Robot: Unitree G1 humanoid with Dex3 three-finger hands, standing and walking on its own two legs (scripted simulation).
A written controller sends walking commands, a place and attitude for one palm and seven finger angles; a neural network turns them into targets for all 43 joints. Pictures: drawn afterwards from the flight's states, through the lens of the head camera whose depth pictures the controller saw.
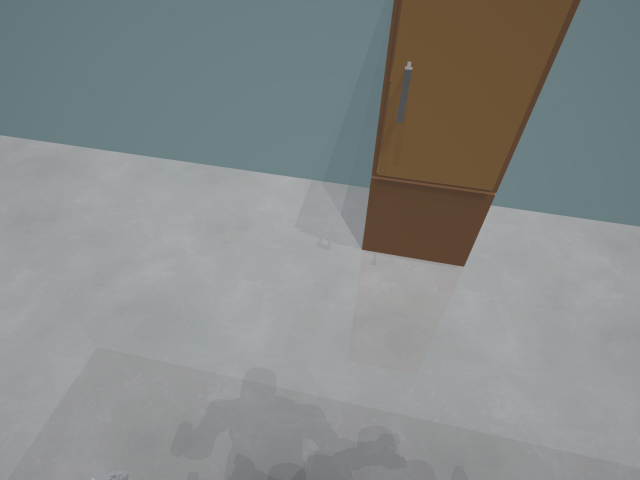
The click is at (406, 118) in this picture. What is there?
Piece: cupboard door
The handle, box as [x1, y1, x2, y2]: [396, 62, 412, 122]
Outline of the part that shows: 410,62 407,63 404,70 396,121 402,122 410,79 412,67 410,66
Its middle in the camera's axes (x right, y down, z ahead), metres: +0.24 -0.41 +1.09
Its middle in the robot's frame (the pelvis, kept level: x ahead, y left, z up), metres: +1.11 -0.17 -0.03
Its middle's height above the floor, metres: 0.74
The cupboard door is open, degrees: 0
